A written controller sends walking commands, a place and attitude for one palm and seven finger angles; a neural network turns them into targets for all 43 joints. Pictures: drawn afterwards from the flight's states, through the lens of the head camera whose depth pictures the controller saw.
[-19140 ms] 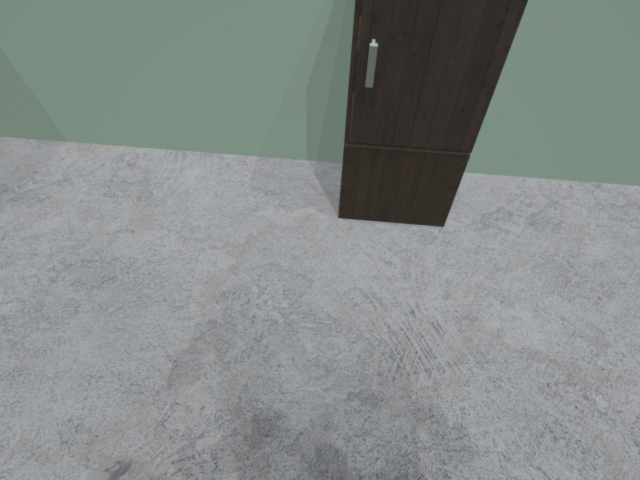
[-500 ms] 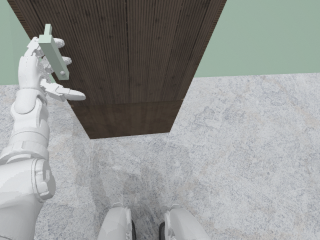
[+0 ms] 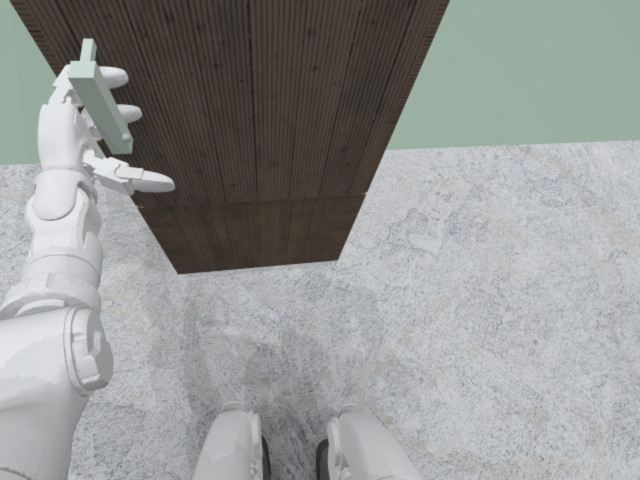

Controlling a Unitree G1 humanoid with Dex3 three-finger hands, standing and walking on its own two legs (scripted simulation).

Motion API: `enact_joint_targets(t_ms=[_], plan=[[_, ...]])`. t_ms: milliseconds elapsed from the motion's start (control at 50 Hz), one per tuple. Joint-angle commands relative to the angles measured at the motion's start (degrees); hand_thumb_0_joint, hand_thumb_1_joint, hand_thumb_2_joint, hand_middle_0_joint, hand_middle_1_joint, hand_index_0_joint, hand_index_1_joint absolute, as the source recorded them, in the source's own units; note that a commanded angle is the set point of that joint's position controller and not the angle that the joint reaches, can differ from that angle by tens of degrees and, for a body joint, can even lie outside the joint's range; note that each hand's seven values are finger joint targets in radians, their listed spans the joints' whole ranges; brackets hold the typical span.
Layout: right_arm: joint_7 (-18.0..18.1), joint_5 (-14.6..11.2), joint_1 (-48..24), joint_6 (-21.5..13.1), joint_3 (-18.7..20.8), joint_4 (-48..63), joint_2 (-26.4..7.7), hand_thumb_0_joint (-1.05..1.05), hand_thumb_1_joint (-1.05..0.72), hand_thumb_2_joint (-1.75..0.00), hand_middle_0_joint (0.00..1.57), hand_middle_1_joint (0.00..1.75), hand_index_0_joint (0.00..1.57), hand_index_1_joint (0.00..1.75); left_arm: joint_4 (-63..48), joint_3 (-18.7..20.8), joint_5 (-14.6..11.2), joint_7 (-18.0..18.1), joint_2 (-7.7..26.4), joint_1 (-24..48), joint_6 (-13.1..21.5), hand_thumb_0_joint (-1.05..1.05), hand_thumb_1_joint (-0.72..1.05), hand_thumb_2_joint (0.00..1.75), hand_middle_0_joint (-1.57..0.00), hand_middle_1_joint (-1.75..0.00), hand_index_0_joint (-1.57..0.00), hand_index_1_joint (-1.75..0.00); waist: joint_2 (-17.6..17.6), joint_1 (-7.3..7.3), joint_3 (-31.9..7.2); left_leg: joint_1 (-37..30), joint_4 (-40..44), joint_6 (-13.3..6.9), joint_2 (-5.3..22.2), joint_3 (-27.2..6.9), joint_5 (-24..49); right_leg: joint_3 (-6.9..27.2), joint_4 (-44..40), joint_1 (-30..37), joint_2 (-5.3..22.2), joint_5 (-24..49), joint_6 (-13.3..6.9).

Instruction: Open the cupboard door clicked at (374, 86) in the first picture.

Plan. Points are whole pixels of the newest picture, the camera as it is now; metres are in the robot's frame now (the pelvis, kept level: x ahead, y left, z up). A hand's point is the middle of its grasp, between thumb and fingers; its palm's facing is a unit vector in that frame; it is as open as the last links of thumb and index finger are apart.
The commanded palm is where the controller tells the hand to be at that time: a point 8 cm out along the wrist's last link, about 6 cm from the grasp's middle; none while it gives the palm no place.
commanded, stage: close the thumb around the handle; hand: left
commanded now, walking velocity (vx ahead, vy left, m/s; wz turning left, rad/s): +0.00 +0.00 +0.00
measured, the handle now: (106, 99) +0.57 +0.23 +0.06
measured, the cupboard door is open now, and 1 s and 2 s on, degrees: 0 1 41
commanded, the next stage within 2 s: pull the door open along its arc in 0.80 s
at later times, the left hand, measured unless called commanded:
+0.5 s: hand (122, 140) +0.51 +0.20 +0.05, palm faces +0.07 -1.00 -0.01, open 9.5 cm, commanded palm +0.49 +0.24 +0.06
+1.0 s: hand (125, 141) +0.51 +0.20 +0.05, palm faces +0.09 -1.00 -0.01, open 5.9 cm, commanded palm +0.48 +0.23 +0.06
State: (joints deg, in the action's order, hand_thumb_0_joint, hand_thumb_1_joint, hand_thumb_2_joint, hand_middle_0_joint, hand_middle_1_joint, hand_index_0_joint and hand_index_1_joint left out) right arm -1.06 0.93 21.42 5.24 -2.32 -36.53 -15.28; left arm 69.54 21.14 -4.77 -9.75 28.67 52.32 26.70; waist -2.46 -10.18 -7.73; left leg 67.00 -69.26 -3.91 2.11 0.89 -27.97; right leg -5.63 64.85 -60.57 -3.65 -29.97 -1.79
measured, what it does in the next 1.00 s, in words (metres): stands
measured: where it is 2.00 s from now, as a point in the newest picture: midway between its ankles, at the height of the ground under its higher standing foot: outside the picture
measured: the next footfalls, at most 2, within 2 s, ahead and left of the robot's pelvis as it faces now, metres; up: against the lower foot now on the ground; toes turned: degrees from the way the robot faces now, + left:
none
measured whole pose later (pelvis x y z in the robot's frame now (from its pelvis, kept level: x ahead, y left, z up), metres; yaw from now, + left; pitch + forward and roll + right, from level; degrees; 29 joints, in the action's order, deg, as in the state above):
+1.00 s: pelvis +0.00 +0.00 +0.00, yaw +0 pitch +25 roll -5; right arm -1.3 1.0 21.5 5.7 -2.0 -36.8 -14.9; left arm 67.5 22.0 -4.9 -8.9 27.1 49.1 27.4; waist -2.6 -9.8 -8.1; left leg 65.4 -68.5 -4.1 2.2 1.4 -28.3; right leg -4.9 64.0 -59.2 -3.8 -29.9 -1.5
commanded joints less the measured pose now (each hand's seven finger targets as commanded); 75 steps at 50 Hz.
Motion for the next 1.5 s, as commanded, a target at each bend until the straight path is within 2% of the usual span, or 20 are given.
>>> enact_joint_targets(t_ms=[0, 60, 80, 180, 260, 320, 380, 460, 520, 580, 880, 900, 1000, 1100, 1260, 1280, 1300, 1320, 1380, 1480], plan=[[0.7, 0.5, 10.2, -0.7, 3.9, 1.9, -11.4, 0.00, -0.90, -0.90, 0.20, 0.30, 0.20, 0.30, -13.8, 1.8, -0.8, -0.1, 13.0, 24.8, 4.3, 0.00, -0.50, 0.30, -0.30, -1.20, -0.30, -1.20, -8.7, -0.70, -30.1, -33.7, 7.2, 2.4, 0.3, -7.8, 22.8, 3.4, -7.6, 2.9, -0.7, 16.0, -0.1], [0.5, 0.3, 10.1, -0.5, 3.8, 1.9, -10.9, 0.00, -0.90, -0.90, 0.20, 0.30, 0.20, 0.30, -13.4, -0.7, -0.9, -0.4, 10.0, 25.0, 4.2, 0.00, -0.50, 0.30, -0.30, -1.20, -0.30, -1.20, -7.9, -1.79, -28.7, -33.5, 7.0, 2.2, 0.3, -7.7, 24.0, 3.3, -7.7, 2.6, -0.7, 17.3, 0.1], [0.5, 0.4, 10.2, -0.5, 3.9, 1.9, -11.1, 0.00, -0.90, -0.90, 0.20, 0.30, 0.20, 0.30, -13.5, 0.9, -1.0, -0.3, 11.5, 24.2, 4.2, 0.00, -0.50, 0.30, -0.30, -1.20, -0.30, -1.20, -7.9, -0.89, -29.1, -33.0, 7.0, 2.2, 0.2, -7.5, 24.0, 3.4, -7.7, 3.7, -0.8, 17.5, 0.1], [0.6, 0.2, 10.0, -0.2, 3.7, 2.2, -10.9, 0.00, -0.90, -0.90, 0.20, 0.30, 0.20, 0.30, -13.1, 1.5, -1.0, -0.7, 12.5, 23.2, 3.7, 0.00, -0.22, 0.42, -0.32, -1.23, -0.32, -1.23, -7.1, -1.10, -28.4, -30.8, 6.7, 1.9, 0.0, -6.5, 23.8, 3.8, -7.8, 5.5, -0.7, 19.0, 0.2], [0.6, 0.1, 9.7, -0.2, 3.9, 2.8, -10.8, 0.00, -0.90, -0.90, 0.20, 0.30, 0.20, 0.30, -15.8, 2.9, -1.6, -1.0, 13.4, 20.7, 4.5, 0.00, 0.00, 0.52, -0.34, -1.25, -0.34, -1.25, -8.9, 0.58, -31.4, -33.4, 6.8, 2.2, 0.0, -6.3, 27.1, 3.9, -7.4, 6.9, -0.8, 21.1, 0.1], [0.6, 0.0, 9.7, -0.1, 3.7, 2.6, -10.7, 0.00, -0.90, -0.90, 0.20, 0.30, 0.20, 0.30, -13.1, 2.5, -1.7, -1.2, 13.1, 20.1, 3.8, 0.00, 0.17, 0.59, -0.35, -1.27, -0.35, -1.27, -5.4, -0.50, -27.1, -29.4, 6.9, 1.8, 0.0, -6.0, 23.8, 4.0, -8.0, 7.3, -0.8, 19.9, 0.4], [0.8, -0.2, 9.5, -0.1, 3.7, 2.6, -10.8, 0.00, -0.90, -0.90, 0.20, 0.30, 0.20, 0.30, -12.9, 1.0, -1.3, -1.3, 12.0, 22.2, 3.5, 0.00, 0.34, 0.66, -0.36, -1.29, -0.36, -1.29, -6.9, -1.12, -25.7, -30.3, 7.3, 2.0, 0.1, -6.6, 22.5, 3.8, -8.1, 4.6, -0.7, 17.9, 0.3], [0.7, 0.3, 9.6, -0.5, 4.1, 2.0, -11.0, 0.00, -0.90, -0.90, 0.20, 0.30, 0.20, 0.30, -15.9, 1.2, -1.5, -0.8, 11.8, 24.6, 5.1, 0.00, 0.56, 0.76, -0.38, -1.31, -0.38, -1.31, -9.9, -0.92, -29.8, -35.8, 7.1, 2.7, 0.6, -8.0, 25.2, 3.2, -7.4, 1.8, -0.8, 17.2, 0.0], [0.8, 0.2, 9.8, -0.3, 4.0, 2.0, -11.2, 0.00, -0.90, -0.90, 0.20, 0.30, 0.20, 0.30, -12.6, 1.7, -1.5, -0.8, 12.0, 22.1, 4.1, 0.00, 0.73, 0.83, -0.39, -1.33, -0.39, -1.33, -7.1, -0.74, -27.8, -33.2, 7.3, 2.5, 0.4, -7.6, 24.1, 3.2, -7.6, 3.1, -0.8, 17.1, 0.1], [0.8, 0.1, 9.5, -0.2, 3.9, 2.3, -11.1, 0.00, -0.90, -0.90, 0.20, 0.30, 0.20, 0.30, -13.2, 0.6, -0.9, -0.6, 11.4, 23.0, 3.7, 0.00, 0.90, 0.90, -0.40, -1.35, -0.40, -1.35, -7.9, -0.82, -28.5, -33.4, 7.3, 2.5, 0.4, -7.6, 24.1, 3.1, -7.4, 2.7, -0.7, 17.0, 0.1], [0.4, 0.5, 9.6, -0.2, 4.2, 1.5, -11.0, 0.00, -0.90, -0.90, 0.20, 0.30, 0.20, 0.30, -15.7, -0.6, -0.8, 0.5, 9.5, 24.4, 5.7, 0.00, 0.90, 0.90, -0.40, -1.35, -0.40, -1.35, -7.9, -1.14, -29.5, -36.3, 7.7, 2.9, 0.6, -8.4, 25.3, 2.9, -7.7, 2.0, -0.9, 16.8, 0.0], [0.6, 0.4, 9.7, -0.2, 4.3, 1.4, -11.4, 0.00, -0.90, -0.90, 0.20, 0.30, 0.20, 0.30, -14.7, 2.0, -0.4, 0.5, 13.3, 23.9, 5.7, 0.00, 0.90, 0.90, -0.40, -1.35, -0.40, -1.35, -8.1, -0.60, -28.6, -35.1, 7.8, 2.8, 0.6, -8.1, 24.5, 3.1, -7.9, 2.6, -0.9, 16.6, -0.1], [0.2, 0.1, 8.7, 0.1, 4.3, 2.9, -10.5, 0.00, -0.90, -0.90, 0.20, 0.30, 0.20, 0.30, -17.8, 1.1, -1.7, -0.5, 10.1, 16.0, 6.3, 0.00, 0.90, 0.90, -0.40, -1.35, -0.40, -1.35, -9.0, 1.79, -30.9, -37.6, 8.6, 3.2, 0.4, -7.2, 28.2, 2.9, -8.0, 5.6, -1.0, 19.3, -0.2], [-0.2, -0.6, 7.0, 0.3, 4.6, 5.1, -9.8, 0.00, -0.90, -0.90, 0.20, 0.30, 0.20, 0.30, -24.9, 0.6, -4.0, -1.2, 7.4, 6.0, 6.4, 0.00, 0.90, 0.90, -0.40, -1.35, -0.40, -1.35, -5.7, 3.95, -32.2, -36.2, 9.5, 2.6, -0.2, -5.3, 30.2, 3.4, -8.8, 12.8, -1.1, 24.5, 0.1], [-0.9, -2.0, 2.7, -0.5, 5.4, 8.3, -8.4, 0.00, -0.90, -0.90, 0.20, 0.30, 0.20, 0.30, -37.7, -5.1, -6.3, 0.3, -2.3, -14.6, 5.6, 0.00, 0.90, 0.90, -0.40, -1.35, -0.40, -1.35, -3.7, 6.28, -25.0, -35.4, 12.3, 2.6, -0.5, -3.7, 28.7, 3.4, -10.4, 15.1, -0.8, 25.3, 0.2], [-0.9, -2.0, 2.1, -0.7, 5.4, 8.3, -8.3, 0.00, -0.90, -0.90, 0.20, 0.30, 0.20, 0.30, -39.1, -6.0, -6.5, 0.9, -3.5, -14.6, 5.6, 0.00, 0.90, 0.90, -0.40, -1.35, -0.40, -1.35, -2.8, 5.89, -23.9, -34.8, 12.5, 2.7, -0.5, -3.7, 26.8, 3.3, -10.6, 14.7, -0.7, 24.3, 0.3], [-0.6, -1.0, 0.0, -1.6, 5.3, 8.5, -6.7, 0.00, -0.90, -0.90, 0.20, 0.30, 0.20, 0.30, -42.0, 2.1, -10.7, 10.0, -6.0, -14.7, 5.2, 0.00, 0.90, 0.90, -0.40, -1.35, -0.40, -1.35, -1.9, 10.80, -23.5, -32.2, 13.4, 3.2, -0.9, -3.1, 25.9, 2.6, -10.5, 16.2, -0.6, 23.0, 0.3], [-1.0, -0.7, -0.5, -2.3, 5.1, 8.8, -6.4, 0.00, -0.90, -0.90, 0.20, 0.30, 0.20, 0.30, -43.0, -3.6, -8.7, 14.6, -11.2, -17.9, 4.6, 0.00, 0.90, 0.90, -0.40, -1.35, -0.40, -1.35, -3.2, 8.76, -22.3, -32.7, 13.5, 3.7, -0.7, -3.2, 25.3, 2.3, -10.2, 15.0, -0.5, 21.9, 0.4], [-1.9, 0.3, -1.8, -3.1, 5.2, 8.3, -6.2, 0.00, -0.90, -0.90, 0.20, 0.30, 0.20, 0.30, -44.9, -6.9, -5.6, 23.1, -16.1, -21.2, 4.0, 0.00, 0.90, 0.90, -0.40, -1.35, -0.40, -1.35, 0.5, 8.21, -20.1, -30.9, 13.1, 3.9, -0.6, -3.8, 23.0, 2.0, -9.5, 13.8, -0.1, 20.1, 0.4], [-3.6, 2.5, -4.7, -3.5, 5.6, 9.3, -4.8, 0.00, -0.90, -0.90, 0.20, 0.30, 0.20, 0.30, -53.1, -16.6, 5.1, 37.3, -25.6, -25.7, 3.5, 0.00, 0.90, 0.90, -0.40, -1.35, -0.40, -1.35, -1.0, 8.73, -24.1, -33.4, 12.2, 4.1, -0.6, -4.3, 24.9, 1.9, -7.5, 13.5, 0.7, 20.1, 0.1]])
